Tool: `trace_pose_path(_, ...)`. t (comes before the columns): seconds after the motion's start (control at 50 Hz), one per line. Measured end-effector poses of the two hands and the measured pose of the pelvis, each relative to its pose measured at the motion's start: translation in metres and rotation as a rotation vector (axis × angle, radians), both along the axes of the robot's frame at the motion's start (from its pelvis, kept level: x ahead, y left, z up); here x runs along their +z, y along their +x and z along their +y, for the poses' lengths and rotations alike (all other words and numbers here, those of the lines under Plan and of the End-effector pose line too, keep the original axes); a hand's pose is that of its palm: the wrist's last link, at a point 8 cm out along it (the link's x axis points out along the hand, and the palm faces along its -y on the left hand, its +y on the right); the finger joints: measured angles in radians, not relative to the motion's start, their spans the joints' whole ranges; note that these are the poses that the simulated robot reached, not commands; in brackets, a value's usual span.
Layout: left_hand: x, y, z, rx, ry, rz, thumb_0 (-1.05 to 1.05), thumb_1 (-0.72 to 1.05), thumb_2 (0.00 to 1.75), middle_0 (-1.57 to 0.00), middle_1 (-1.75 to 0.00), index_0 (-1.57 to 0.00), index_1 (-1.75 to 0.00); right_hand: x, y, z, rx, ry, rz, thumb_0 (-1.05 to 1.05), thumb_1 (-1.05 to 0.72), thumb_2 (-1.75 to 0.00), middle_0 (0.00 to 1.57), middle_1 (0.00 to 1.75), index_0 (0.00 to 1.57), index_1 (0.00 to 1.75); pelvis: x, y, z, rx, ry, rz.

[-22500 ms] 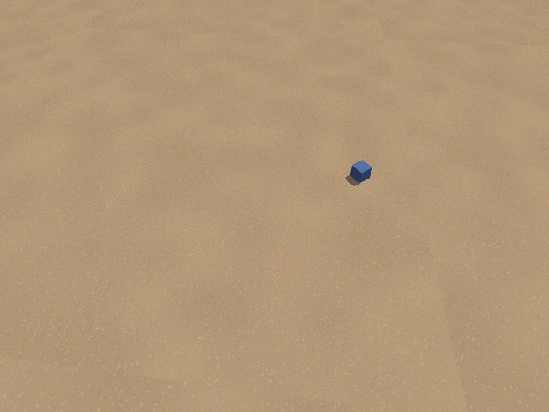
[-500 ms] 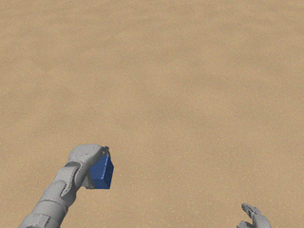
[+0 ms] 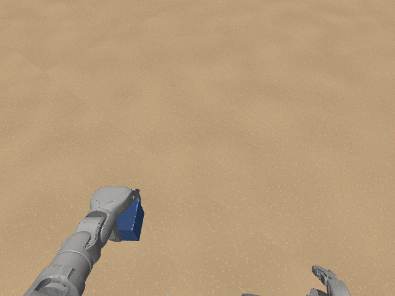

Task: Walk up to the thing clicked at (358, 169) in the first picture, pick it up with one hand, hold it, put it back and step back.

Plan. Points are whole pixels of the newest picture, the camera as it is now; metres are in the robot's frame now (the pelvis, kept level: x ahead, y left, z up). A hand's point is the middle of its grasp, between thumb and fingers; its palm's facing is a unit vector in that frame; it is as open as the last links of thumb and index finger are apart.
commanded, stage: crouch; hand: left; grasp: from above
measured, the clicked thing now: (124, 220) +0.30 +0.21 -0.12
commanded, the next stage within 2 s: lower in 1.72 s
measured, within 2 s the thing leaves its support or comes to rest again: neither
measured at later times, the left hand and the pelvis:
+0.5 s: hand (144, 220) +0.38 +0.21 -0.32, palm faces -0.43 +0.05 -0.90, open 10.4 cm; pelvis -0.05 +0.01 -0.19, yaw -1 degrees
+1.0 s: hand (153, 225) +0.42 +0.22 -0.49, palm faces -0.44 +0.01 -0.90, open 10.4 cm; pelvis -0.06 +0.01 -0.33, yaw -2 degrees
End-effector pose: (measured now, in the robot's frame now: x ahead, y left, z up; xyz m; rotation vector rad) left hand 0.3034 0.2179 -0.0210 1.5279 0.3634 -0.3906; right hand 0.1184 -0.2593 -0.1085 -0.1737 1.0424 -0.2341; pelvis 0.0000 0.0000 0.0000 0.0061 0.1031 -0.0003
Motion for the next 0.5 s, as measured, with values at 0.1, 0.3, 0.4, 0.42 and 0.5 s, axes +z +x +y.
trace_pose_path(0.1, -0.042, 0.013, -0.001, -0.019, 0.039, -0.02, 0.0, -0.09, 0.55, -0.67, -0.61, -0.71, -0.55, -0.028, -0.026, -0.011, -0.005, -0.037, 0.067, 0.01, -0.9, -0.89, 0.2, 0.3, 0.2, 0.3, -0.028, -0.01, 0.001, 0.008, -0.01, 0.1)
trace_pose_path(0.3, -0.141, 0.051, -0.009, -0.029, 0.063, -0.059, 0.0, -0.09, 0.55, -0.67, -0.61, -0.71, -0.55, -0.109, -0.104, -0.024, -0.071, -0.11, 0.22, 0.01, -0.91, -0.9, 0.2, 0.3, 0.2, 0.3, -0.111, -0.034, 0.006, 0.003, -0.028, 0.307)
trace_pose_path(0.4, -0.19, 0.067, -0.009, -0.01, 0.065, -0.061, 0.0, -0.09, 0.55, -0.68, -0.61, -0.71, -0.55, -0.155, -0.136, -0.018, -0.097, -0.111, 0.285, 0.01, -0.91, -0.9, 0.2, 0.3, 0.2, 0.3, -0.155, -0.044, 0.009, 0.001, -0.035, 0.383)
trace_pose_path(0.42, -0.2, 0.069, -0.009, -0.007, 0.064, -0.058, 0.0, -0.09, 0.55, -0.67, -0.61, -0.71, -0.55, -0.164, -0.141, -0.015, -0.099, -0.108, 0.296, 0.01, -0.91, -0.9, 0.2, 0.3, 0.2, 0.3, -0.163, -0.046, 0.01, 0.001, -0.036, 0.396)
trace_pose_path(0.5, -0.239, 0.078, -0.007, 0.0, 0.063, -0.038, 0.0, -0.08, 0.55, -0.67, -0.62, -0.7, -0.56, -0.198, -0.152, -0.006, -0.096, -0.09, 0.327, 0.01, -0.91, -0.9, 0.2, 0.3, 0.2, 0.3, -0.194, -0.052, 0.011, 0.001, -0.04, 0.443)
